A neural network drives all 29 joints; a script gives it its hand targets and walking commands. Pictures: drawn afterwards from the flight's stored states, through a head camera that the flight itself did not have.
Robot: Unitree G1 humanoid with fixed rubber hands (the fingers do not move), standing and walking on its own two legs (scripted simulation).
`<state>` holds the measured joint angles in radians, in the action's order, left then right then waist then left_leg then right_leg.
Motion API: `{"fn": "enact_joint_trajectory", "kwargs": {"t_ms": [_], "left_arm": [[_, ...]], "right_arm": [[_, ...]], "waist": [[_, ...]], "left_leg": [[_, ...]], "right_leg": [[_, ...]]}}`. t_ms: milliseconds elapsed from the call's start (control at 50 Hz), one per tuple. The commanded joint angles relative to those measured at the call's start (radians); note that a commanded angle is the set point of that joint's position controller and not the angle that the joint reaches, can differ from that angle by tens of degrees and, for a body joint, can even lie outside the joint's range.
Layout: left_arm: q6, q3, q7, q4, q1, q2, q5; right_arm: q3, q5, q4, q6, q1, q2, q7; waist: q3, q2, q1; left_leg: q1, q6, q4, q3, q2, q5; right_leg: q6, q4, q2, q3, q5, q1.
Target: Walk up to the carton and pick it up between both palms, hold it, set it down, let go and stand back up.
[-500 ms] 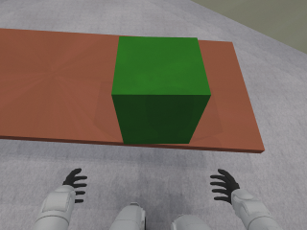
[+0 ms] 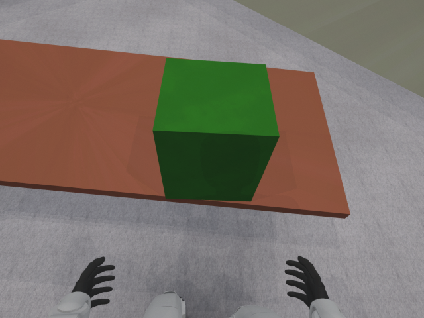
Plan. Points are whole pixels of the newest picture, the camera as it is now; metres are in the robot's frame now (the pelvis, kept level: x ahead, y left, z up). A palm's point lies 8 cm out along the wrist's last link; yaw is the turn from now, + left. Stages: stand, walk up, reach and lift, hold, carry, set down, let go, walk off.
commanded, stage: reach and lift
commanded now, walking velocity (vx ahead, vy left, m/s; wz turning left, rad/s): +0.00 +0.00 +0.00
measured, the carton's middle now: (212, 136) +0.47 +0.02 +0.02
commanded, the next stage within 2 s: none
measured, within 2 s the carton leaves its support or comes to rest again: neither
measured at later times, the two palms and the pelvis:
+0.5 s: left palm (90, 258) +0.22 +0.25 -0.06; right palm (315, 269) +0.20 -0.18 -0.05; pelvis +0.04 +0.03 +0.02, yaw -1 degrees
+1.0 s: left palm (87, 244) +0.24 +0.26 -0.03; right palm (319, 250) +0.23 -0.19 -0.02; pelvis +0.05 +0.01 +0.02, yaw +0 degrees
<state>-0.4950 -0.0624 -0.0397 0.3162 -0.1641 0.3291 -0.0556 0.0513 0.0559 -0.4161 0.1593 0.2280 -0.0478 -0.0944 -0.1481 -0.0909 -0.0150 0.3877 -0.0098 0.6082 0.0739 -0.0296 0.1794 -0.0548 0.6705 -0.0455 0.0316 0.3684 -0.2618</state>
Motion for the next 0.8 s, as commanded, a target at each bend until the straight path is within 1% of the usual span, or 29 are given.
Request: {"fn": "enact_joint_trajectory", "kwargs": {"t_ms": [0, 40, 80, 120, 140, 160, 180, 200, 220, 240, 260, 300, 320, 360, 380, 420, 440, 500, 520, 540, 560, 600, 640, 660, 680, 700, 720, 740, 780], "left_arm": [[0.07, -0.003, 0.021, -0.116, 0.033, 0.062, -0.011], [0.113, -0.005, 0.027, -0.077, 0.031, 0.041, -0.001], [0.166, -0.008, 0.031, -0.065, 0.039, 0.036, 0.017], [0.219, 0.009, 0.038, -0.001, 0.074, 0.021, 0.026], [0.251, 0.0, 0.041, 0.023, 0.07, 0.026, 0.027], [0.284, -0.002, 0.046, 0.018, 0.077, 0.025, 0.021], [0.309, 0.0, 0.053, 0.036, 0.101, 0.021, 0.022], [0.344, 0.021, 0.063, 0.014, 0.097, 0.009, 0.016], [0.365, 0.008, 0.067, 0.051, 0.109, 0.017, 0.017], [0.385, 0.003, 0.07, 0.092, 0.1, 0.03, 0.008], [0.402, 0.001, 0.067, 0.091, 0.084, 0.026, 0.018], [0.438, 0.008, 0.066, 0.137, 0.118, 0.042, 0.001], [0.456, 0.023, 0.066, 0.152, 0.12, 0.026, 0.012], [0.482, 0.037, 0.074, 0.141, 0.142, -0.005, 0.016], [0.493, 0.028, 0.076, 0.132, 0.125, 0.011, 0.023], [0.512, 0.052, 0.086, 0.121, 0.131, -0.006, 0.01], [0.516, 0.06, 0.083, 0.13, 0.125, -0.006, 0.0], [0.535, 0.052, 0.082, 0.101, 0.097, 0.004, 0.002], [0.537, 0.058, 0.084, 0.114, 0.075, -0.014, -0.002], [0.537, 0.058, 0.078, 0.126, 0.052, -0.021, 0.002], [0.547, 0.052, 0.075, 0.091, 0.063, -0.007, 0.003], [0.564, 0.051, 0.073, 0.074, 0.073, 0.008, 0.001], [0.578, 0.055, 0.069, 0.091, 0.07, -0.006, -0.011], [0.586, 0.061, 0.067, 0.064, 0.077, 0.002, -0.006], [0.596, 0.046, 0.067, 0.11, 0.051, -0.003, -0.019], [0.608, 0.051, 0.06, 0.098, 0.036, -0.011, -0.02], [0.628, 0.046, 0.057, 0.055, 0.052, 0.009, -0.029], [0.652, 0.053, 0.056, 0.065, 0.087, 0.017, -0.032], [0.691, 0.057, 0.054, 0.084, 0.112, 0.032, -0.059]], "right_arm": [[-0.081, -0.023, 0.056, -0.055, 0.03, -0.166, 0.016], [-0.096, -0.037, 0.063, -0.086, 0.001, -0.175, 0.035], [-0.115, -0.045, 0.018, -0.121, -0.015, -0.17, 0.052], [-0.12, -0.056, -0.01, -0.16, -0.074, -0.154, 0.06], [-0.111, -0.048, -0.035, -0.179, -0.073, -0.144, 0.068], [-0.122, -0.047, -0.024, -0.202, -0.073, -0.141, 0.072], [-0.118, -0.036, -0.049, -0.225, -0.081, -0.142, 0.08], [-0.129, -0.054, -0.044, -0.249, -0.094, -0.147, 0.085], [-0.137, -0.038, -0.069, -0.264, -0.108, -0.141, 0.091], [-0.123, -0.032, -0.047, -0.275, -0.124, -0.149, 0.095], [-0.127, -0.028, -0.079, -0.279, -0.125, -0.145, 0.091], [-0.111, -0.002, -0.087, -0.289, -0.135, -0.12, 0.092], [-0.114, -0.007, -0.118, -0.299, -0.129, -0.121, 0.092], [-0.134, 0.001, -0.152, -0.322, -0.156, -0.161, 0.096], [-0.132, 0.01, -0.157, -0.336, -0.15, -0.17, 0.096], [-0.136, 0.027, -0.167, -0.351, -0.158, -0.17, 0.1], [-0.136, 0.022, -0.154, -0.35, -0.163, -0.181, 0.099], [-0.113, 0.045, -0.106, -0.364, -0.153, -0.194, 0.096], [-0.105, 0.066, -0.137, -0.367, -0.136, -0.201, 0.098], [-0.109, 0.075, -0.132, -0.365, -0.122, -0.204, 0.097], [-0.108, 0.079, -0.129, -0.371, -0.13, -0.214, 0.094], [-0.09, 0.103, -0.103, -0.372, -0.126, -0.204, 0.099], [-0.094, 0.108, -0.115, -0.364, -0.117, -0.198, 0.101], [-0.09, 0.116, -0.102, -0.368, -0.1, -0.199, 0.104], [-0.086, 0.106, -0.079, -0.376, -0.118, -0.208, 0.105], [-0.1, 0.109, -0.084, -0.384, -0.101, -0.211, 0.1], [-0.104, 0.105, -0.077, -0.395, -0.091, -0.21, 0.095], [-0.087, 0.111, -0.026, -0.407, -0.129, -0.189, 0.092], [-0.086, 0.115, -0.033, -0.417, -0.137, -0.181, 0.097]], "waist": [[0.222, 0.18, 0.019], [0.208, 0.16, 0.022], [0.206, 0.158, 0.023], [0.18, 0.117, 0.023], [0.185, 0.106, 0.01], [0.213, 0.098, 0.019], [0.218, 0.116, 0.01], [0.249, 0.087, 0.011], [0.252, 0.1, 0.015], [0.245, 0.076, 0.007], [0.256, 0.102, -0.012], [0.254, 0.086, 0.006], [0.264, 0.108, 0.014], [0.264, 0.144, 0.014], [0.267, 0.148, -0.003], [0.275, 0.171, 0.01], [0.264, 0.145, 0.02], [0.286, 0.112, 0.012], [0.265, 0.142, 0.0], [0.25, 0.13, 0.019], [0.236, 0.132, 0.0], [0.231, 0.144, 0.002], [0.202, 0.122, 0.006], [0.228, 0.141, 0.003], [0.212, 0.098, -0.001], [0.198, 0.094, 0.005], [0.244, 0.12, 0.0], [0.256, 0.101, 0.003], [0.229, 0.107, 0.001]], "left_leg": [[-0.375, 0.056, -0.148, 0.01, -0.031, -0.042], [-0.416, 0.056, -0.173, -0.018, -0.033, -0.049], [-0.445, 0.057, -0.184, -0.009, -0.031, -0.04], [-0.461, 0.039, -0.19, -0.042, -0.043, -0.051], [-0.445, 0.029, -0.202, -0.031, -0.036, -0.031], [-0.461, 0.029, -0.207, -0.036, -0.032, -0.06], [-0.483, 0.027, -0.207, -0.041, -0.039, -0.097], [-0.508, 0.03, -0.195, -0.039, -0.036, -0.124], [-0.485, 0.023, -0.211, -0.041, -0.029, -0.1], [-0.51, 0.016, -0.205, -0.043, -0.027, -0.104], [-0.49, 0.013, -0.231, -0.047, -0.024, -0.089], [-0.492, 0.004, -0.229, -0.042, -0.019, -0.09], [-0.518, 0.013, -0.242, -0.077, -0.033, -0.096], [-0.532, 0.021, -0.237, -0.076, -0.033, -0.122], [-0.543, 0.028, -0.236, -0.068, -0.03, -0.086], [-0.536, 0.039, -0.232, -0.089, -0.029, -0.123], [-0.548, 0.031, -0.24, -0.084, -0.028, -0.138], [-0.585, 0.034, -0.226, -0.074, -0.019, -0.246], [-0.595, 0.039, -0.218, -0.065, -0.014, -0.314], [-0.598, 0.04, -0.222, -0.078, -0.018, -0.332], [-0.587, 0.047, -0.221, -0.074, -0.017, -0.351], [-0.588, 0.037, -0.222, -0.079, -0.013, -0.311], [-0.566, 0.028, -0.243, -0.084, -0.012, -0.276], [-0.594, 0.031, -0.238, -0.081, -0.014, -0.289], [-0.567, 0.028, -0.236, -0.075, -0.006, -0.28], [-0.564, 0.028, -0.24, -0.071, -0.007, -0.281], [-0.566, 0.029, -0.228, -0.042, 0.0, -0.281], [-0.554, 0.029, -0.225, -0.041, 0.001, -0.269], [-0.518, 0.026, -0.226, -0.057, -0.002, -0.221]], "right_leg": [[0.039, -0.274, 0.062, 0.018, -0.091, -0.232], [0.034, -0.312, 0.05, 0.027, -0.085, -0.24], [0.028, -0.322, 0.054, 0.029, -0.052, -0.252], [0.028, -0.331, 0.055, 0.02, -0.054, -0.249], [0.018, -0.352, 0.057, 0.019, -0.031, -0.219], [0.024, -0.347, 0.047, 0.019, -0.061, -0.222], [0.017, -0.359, 0.053, -0.002, -0.067, -0.247], [0.014, -0.356, 0.049, 0.012, -0.074, -0.228], [0.015, -0.356, 0.051, 0.003, -0.07, -0.236], [0.025, -0.368, 0.061, -0.018, -0.08, -0.256], [0.017, -0.372, 0.067, -0.014, -0.061, -0.231], [0.022, -0.389, 0.06, -0.028, -0.077, -0.217], [0.021, -0.385, 0.056, -0.027, -0.071, -0.229], [0.001, -0.386, 0.056, -0.026, -0.059, -0.224], [0.002, -0.39, 0.06, -0.027, -0.049, -0.237], [-0.001, -0.388, 0.049, -0.02, -0.074, -0.202], [0.008, -0.401, 0.047, -0.032, -0.095, -0.201], [0.018, -0.41, 0.043, -0.018, -0.15, -0.186], [0.01, -0.421, 0.038, -0.031, -0.182, -0.196], [0.007, -0.422, 0.034, -0.018, -0.2, -0.169], [0.005, -0.426, 0.032, -0.026, -0.207, -0.157], [0.011, -0.434, 0.042, -0.031, -0.177, -0.165], [0.01, -0.437, 0.046, -0.041, -0.159, -0.181], [0.009, -0.441, 0.046, -0.042, -0.166, -0.164], [0.018, -0.437, 0.038, -0.038, -0.175, -0.162], [0.02, -0.438, 0.041, -0.044, -0.164, -0.156], [0.015, -0.431, 0.045, -0.047, -0.164, -0.14], [0.022, -0.435, 0.046, -0.048, -0.172, -0.146], [0.024, -0.433, 0.049, -0.064, -0.136, -0.151]]}}
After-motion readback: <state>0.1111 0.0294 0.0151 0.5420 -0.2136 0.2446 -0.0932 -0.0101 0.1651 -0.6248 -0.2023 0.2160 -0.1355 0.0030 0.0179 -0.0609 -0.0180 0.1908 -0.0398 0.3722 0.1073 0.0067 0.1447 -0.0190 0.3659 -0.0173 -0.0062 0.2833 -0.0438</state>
